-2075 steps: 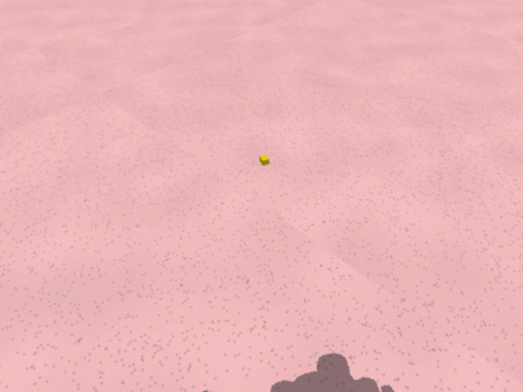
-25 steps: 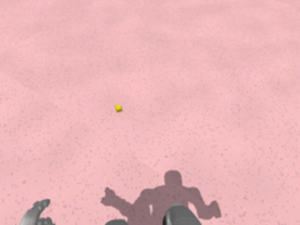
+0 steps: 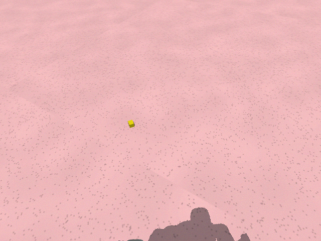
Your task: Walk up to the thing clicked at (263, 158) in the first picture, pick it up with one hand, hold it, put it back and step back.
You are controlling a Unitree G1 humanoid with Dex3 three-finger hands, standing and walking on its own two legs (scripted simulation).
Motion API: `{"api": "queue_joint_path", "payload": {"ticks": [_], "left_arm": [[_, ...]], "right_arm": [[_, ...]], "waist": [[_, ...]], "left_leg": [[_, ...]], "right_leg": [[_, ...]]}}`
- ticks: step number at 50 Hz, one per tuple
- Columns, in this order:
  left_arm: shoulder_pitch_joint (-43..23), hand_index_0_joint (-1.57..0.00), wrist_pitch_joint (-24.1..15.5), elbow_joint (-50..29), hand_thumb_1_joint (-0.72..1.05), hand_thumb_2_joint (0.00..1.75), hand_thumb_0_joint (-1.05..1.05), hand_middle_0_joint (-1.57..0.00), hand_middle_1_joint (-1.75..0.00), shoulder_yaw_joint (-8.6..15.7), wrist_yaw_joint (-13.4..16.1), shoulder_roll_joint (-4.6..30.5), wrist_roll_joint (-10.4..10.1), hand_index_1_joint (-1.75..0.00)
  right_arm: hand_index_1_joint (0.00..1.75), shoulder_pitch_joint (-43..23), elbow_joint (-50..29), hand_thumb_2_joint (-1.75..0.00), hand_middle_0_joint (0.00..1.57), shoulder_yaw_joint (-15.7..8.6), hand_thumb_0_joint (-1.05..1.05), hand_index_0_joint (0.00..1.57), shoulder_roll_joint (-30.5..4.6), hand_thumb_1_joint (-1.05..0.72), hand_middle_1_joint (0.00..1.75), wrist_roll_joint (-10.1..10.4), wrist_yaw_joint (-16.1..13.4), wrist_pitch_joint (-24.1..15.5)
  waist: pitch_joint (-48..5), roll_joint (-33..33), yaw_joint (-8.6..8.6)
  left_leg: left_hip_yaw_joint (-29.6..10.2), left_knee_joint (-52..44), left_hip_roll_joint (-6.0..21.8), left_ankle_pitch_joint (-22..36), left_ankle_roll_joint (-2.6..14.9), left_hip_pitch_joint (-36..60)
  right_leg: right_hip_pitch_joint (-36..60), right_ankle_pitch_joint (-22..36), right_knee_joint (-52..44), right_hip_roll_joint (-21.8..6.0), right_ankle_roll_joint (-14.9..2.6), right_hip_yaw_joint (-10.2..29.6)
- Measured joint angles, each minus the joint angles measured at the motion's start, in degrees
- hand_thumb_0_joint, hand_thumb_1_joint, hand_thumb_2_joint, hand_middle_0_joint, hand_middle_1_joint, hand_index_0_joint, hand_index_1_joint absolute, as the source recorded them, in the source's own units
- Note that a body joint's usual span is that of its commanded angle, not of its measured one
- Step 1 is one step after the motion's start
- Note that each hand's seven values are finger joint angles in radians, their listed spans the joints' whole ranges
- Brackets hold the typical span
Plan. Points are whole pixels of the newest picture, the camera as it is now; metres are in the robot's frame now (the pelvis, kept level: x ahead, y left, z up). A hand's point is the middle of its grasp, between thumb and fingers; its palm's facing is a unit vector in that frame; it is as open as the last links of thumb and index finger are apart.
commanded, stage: step back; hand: left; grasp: from above
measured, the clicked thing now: (131, 123) +1.10 +0.28 -0.74
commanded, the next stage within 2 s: stand in 0.92 s
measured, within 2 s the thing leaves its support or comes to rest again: neither
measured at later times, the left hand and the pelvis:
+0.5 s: hand out of the picture +0.09 +0.27 -0.14, palm faces +0.08 -0.93 -0.37, open 7.4 cm; pelvis +0.02 +0.00 +0.00, yaw +3 degrees
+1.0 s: hand out of the picture +0.14 +0.28 -0.14, palm faces +0.05 -0.94 -0.35, open 7.4 cm; pelvis +0.06 +0.02 +0.02, yaw +2 degrees
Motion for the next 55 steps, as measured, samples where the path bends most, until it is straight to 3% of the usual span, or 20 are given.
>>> {"api": "queue_joint_path", "payload": {"ticks": [3, 5, 8, 11, 15, 18, 20, 22, 26, 29, 31, 40, 55], "left_arm": [[-0.7, -0.21, -0.2, -0.4, 0.90, 0.90, 0.01, -0.21, -0.30, 0.1, -0.2, 1.0, -0.2, -0.30], [-1.3, -0.20, 0.1, -0.3, 0.90, 0.90, 0.01, -0.21, -0.30, 0.1, -0.1, 2.0, -0.4, -0.30], [-1.4, -0.20, 0.9, 1.3, 0.91, 0.90, 0.01, -0.20, -0.30, -0.3, -0.2, 2.3, -1.2, -0.30], [-1.9, -0.20, 0.8, 2.0, 0.91, 0.90, 0.01, -0.20, -0.30, -0.3, -0.4, 2.8, -1.6, -0.30], [-2.8, -0.20, -0.2, 2.3, 0.91, 0.90, 0.01, -0.20, -0.30, -0.1, -0.8, 2.7, -1.7, -0.30], [-3.6, -0.20, -1.3, 2.5, 0.91, 0.90, 0.01, -0.20, -0.30, 0.0, -0.4, 1.7, -1.3, -0.30], [-4.0, -0.20, -1.8, 2.4, 0.91, 0.90, 0.01, -0.20, -0.30, -0.1, -0.2, 0.9, -0.8, -0.30], [-4.5, -0.20, -2.0, 2.3, 0.91, 0.90, 0.01, -0.20, -0.30, -0.4, -0.2, -0.1, -0.8, -0.30], [-5.2, -0.20, -2.2, 2.3, 0.91, 0.90, 0.01, -0.21, -0.30, -1.2, -0.3, -1.2, -0.9, -0.30], [-5.9, -0.20, -1.6, 2.7, 0.91, 0.90, 0.01, -0.21, -0.30, -1.6, -0.3, -0.9, -1.5, -0.30], [-6.3, -0.20, -0.9, 3.2, 0.91, 0.90, 0.01, -0.21, -0.30, -1.9, -0.1, -0.5, -2.2, -0.30], [-8.9, -0.20, -1.1, 6.3, 0.91, 0.90, 0.01, -0.20, -0.30, -2.4, 0.3, 0.5, -2.7, -0.30], [-11.1, -0.20, -1.2, 9.5, 0.91, 0.90, 0.01, -0.20, -0.30, -4.0, 0.3, -0.7, -2.6, -0.30]], "right_arm": [[0.30, 1.8, 2.2, -0.90, 0.20, -0.1, 0.01, 0.21, 0.4, -0.91, 0.30, -0.3, 0.5, -0.6], [0.30, 1.4, 3.6, -0.90, 0.20, -0.2, 0.01, 0.21, 1.8, -0.91, 0.30, -0.4, 0.5, -1.3], [0.30, 1.6, 3.2, -0.90, 0.20, 0.0, 0.01, 0.21, 3.1, -0.91, 0.30, -0.6, 0.7, -2.7], [0.30, 1.7, 2.4, -0.90, 0.20, 0.6, 0.01, 0.21, 4.3, -0.91, 0.30, -0.7, 0.6, -3.7], [0.30, 1.1, 2.0, -0.90, 0.21, 0.8, 0.01, 0.21, 4.5, -0.90, 0.30, -0.7, 0.7, -3.5], [0.30, 0.5, 2.1, -0.90, 0.21, 0.9, 0.01, 0.21, 3.7, -0.90, 0.30, -0.1, 0.3, -2.4], [0.30, 0.2, 2.7, -0.90, 0.21, 0.9, 0.01, 0.21, 3.5, -0.90, 0.30, 0.0, -0.3, -1.7], [0.30, 0.0, 3.1, -0.90, 0.20, 0.8, 0.01, 0.21, 3.1, -0.91, 0.30, 0.2, -0.5, -1.8], [0.30, -0.4, 3.9, -0.90, 0.20, 0.6, 0.01, 0.21, 2.2, -0.91, 0.30, 0.3, -0.3, -2.7], [0.30, -1.3, 4.6, -0.90, 0.20, 0.4, 0.01, 0.21, 2.3, -0.91, 0.30, 0.0, -0.4, -3.5], [0.30, -2.4, 5.1, -0.90, 0.20, 0.7, 0.01, 0.21, 3.1, -0.91, 0.30, -0.1, -0.6, -3.5], [0.30, -8.5, 6.5, -0.90, 0.20, 2.3, 0.01, 0.21, 5.8, -0.91, 0.30, 0.7, -0.6, -3.3], [0.30, -12.5, 9.1, -0.90, 0.20, 2.7, 0.01, 0.21, 5.5, -0.91, 0.30, 1.2, -0.1, -3.3]], "waist": [[-0.3, -0.5, -0.16], [1.0, -2.9, 0.22], [0.3, -3.5, -0.65], [0.1, -3.8, -1.54], [-0.2, -3.2, -2.44], [-0.2, -1.4, -2.38], [-0.6, -0.7, -1.94], [-0.6, -0.7, -1.28], [-0.2, -0.6, -0.72], [0.5, -1.6, -0.95], [0.8, -2.9, -0.61], [0.7, -3.0, -0.77], [0.5, -2.4, -1.29]], "left_leg": [[2.1, -11.4, 1.2, -0.9, 0.25, 6.2], [3.6, -16.3, -0.4, 7.2, 1.14, 8.8], [3.9, -17.1, -0.4, 7.9, 2.71, 9.0], [3.7, -18.9, 0.4, 8.6, 2.82, 9.9], [3.2, -18.9, 1.7, 8.3, 1.84, 10.2], [2.0, -14.5, 3.2, 5.3, 1.12, 8.8], [0.0, -9.2, 2.1, -0.5, 1.53, 6.7], [0.2, -4.7, 1.1, -2.5, 1.55, 4.7], [2.2, -8.6, 2.0, -0.4, 1.49, 4.5], [3.8, -17.4, 2.1, 10.4, 1.39, 7.4], [4.9, -17.4, 1.6, 10.0, 1.48, 7.9], [5.2, -19.8, 3.1, 9.1, 1.35, 9.7], [6.3, -29.3, 2.5, 13.6, 1.62, 15.1]], "right_leg": [[-0.6, -0.5, 1.0, -1.2, 0.63, -1.5], [-0.8, -1.1, 2.6, -3.1, 1.07, -0.5], [-3.1, -7.2, 8.5, -1.5, -0.04, 1.2], [-5.2, -7.6, 12.0, -0.4, -0.40, 0.9], [-3.9, -5.1, 4.4, -0.1, -0.22, -0.8], [-0.7, 4.9, -3.6, 1.5, -0.20, -2.3], [-0.8, 4.6, -2.8, 1.7, -0.40, -3.0], [-0.2, 3.6, -2.8, 1.1, -0.73, -3.2], [1.0, 3.0, -3.5, -0.3, 0.27, -3.7], [1.0, 0.9, -1.1, -1.7, 1.27, -3.8], [1.0, 0.3, -0.6, -2.4, 1.68, -2.8], [4.4, 2.9, -7.4, -0.7, 1.96, -2.6], [9.2, 7.5, -16.3, -1.2, 2.59, -1.8]]}}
